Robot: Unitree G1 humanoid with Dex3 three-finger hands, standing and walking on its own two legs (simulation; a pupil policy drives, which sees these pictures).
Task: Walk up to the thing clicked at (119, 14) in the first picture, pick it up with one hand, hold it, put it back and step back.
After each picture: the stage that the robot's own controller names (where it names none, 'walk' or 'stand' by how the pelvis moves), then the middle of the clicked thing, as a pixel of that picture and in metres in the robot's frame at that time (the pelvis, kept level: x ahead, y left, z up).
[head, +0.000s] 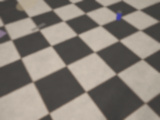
stand; (118, 15) +1.98 -0.49 -0.72
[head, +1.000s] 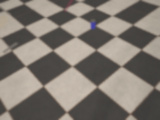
walk; (92, 24) +1.90 -0.01 -0.70
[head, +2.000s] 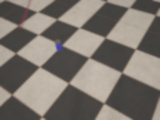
walk; (58, 45) +1.30 +0.32 -0.72
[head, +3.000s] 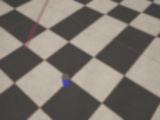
walk; (65, 80) +0.83 +0.22 -0.71
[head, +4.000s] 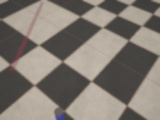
walk; (59, 114) +0.52 +0.18 -0.70
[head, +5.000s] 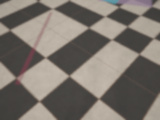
stand; out of the picture +0.39 +0.17 -0.72
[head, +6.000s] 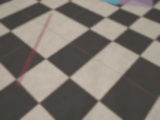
stand; out of the picture +0.38 +0.16 -0.72
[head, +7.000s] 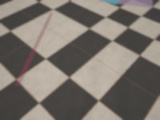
stand; out of the picture +0.38 +0.17 -0.72
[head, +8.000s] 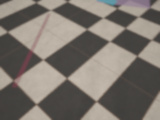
stand; out of the picture +0.37 +0.18 -0.73
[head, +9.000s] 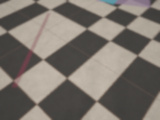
stand; out of the picture +0.37 +0.18 -0.73
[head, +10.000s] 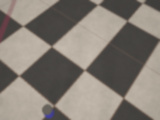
go down; (48, 111) +0.39 +0.20 -0.63
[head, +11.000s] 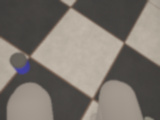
go down; (20, 63) +0.44 +0.25 -0.30
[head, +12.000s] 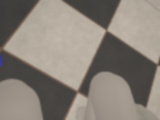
close in; out of the picture +0.42 +0.27 -0.25
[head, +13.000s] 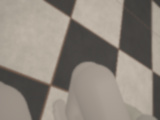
close; out of the picture +0.41 +0.30 -0.22
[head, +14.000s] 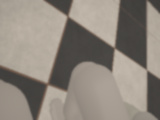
lift; out of the picture +0.40 +0.29 -0.22
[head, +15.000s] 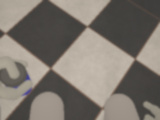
lift; (17, 80) +0.33 +0.22 -0.03
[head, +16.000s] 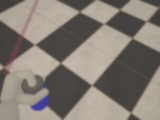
hold; (36, 93) +0.32 +0.17 +0.00
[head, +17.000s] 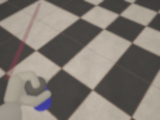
hold; (39, 94) +0.32 +0.17 +0.00
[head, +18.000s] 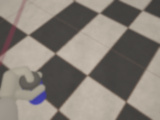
crouch; (33, 88) +0.35 +0.18 -0.04
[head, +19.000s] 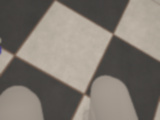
lower; out of the picture +0.47 +0.26 -0.10
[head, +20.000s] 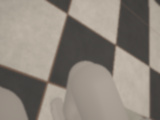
lower; out of the picture +0.41 +0.31 -0.22
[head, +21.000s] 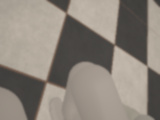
lower; out of the picture +0.42 +0.31 -0.23
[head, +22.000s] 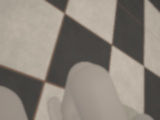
lower; out of the picture +0.42 +0.31 -0.23
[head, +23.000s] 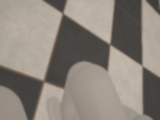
lower; out of the picture +0.42 +0.31 -0.23
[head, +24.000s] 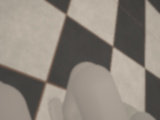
open; out of the picture +0.41 +0.29 -0.23
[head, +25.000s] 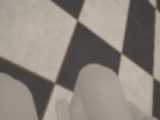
stand; out of the picture +0.41 +0.28 -0.23
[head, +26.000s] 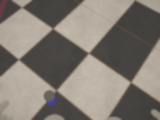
stand; (50, 97) +0.41 +0.19 -0.54
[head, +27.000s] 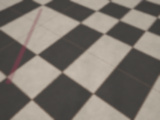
stand; out of the picture +0.39 +0.18 -0.67
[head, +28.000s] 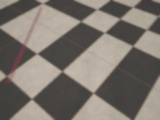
stand; out of the picture +0.38 +0.18 -0.67
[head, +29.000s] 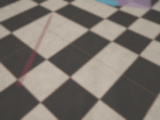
stand; out of the picture +0.40 +0.16 -0.72
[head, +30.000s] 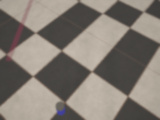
walk; (60, 108) +0.47 +0.14 -0.70
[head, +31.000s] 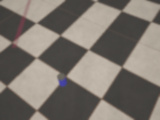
walk; (61, 79) +0.72 +0.24 -0.69
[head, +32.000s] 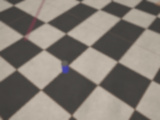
stand; (64, 66) +1.01 +0.19 -0.70
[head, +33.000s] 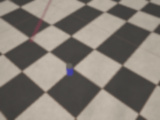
stand; (69, 69) +1.00 +0.16 -0.73
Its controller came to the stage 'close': yes
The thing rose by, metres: 0.70
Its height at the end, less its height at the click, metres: +0.00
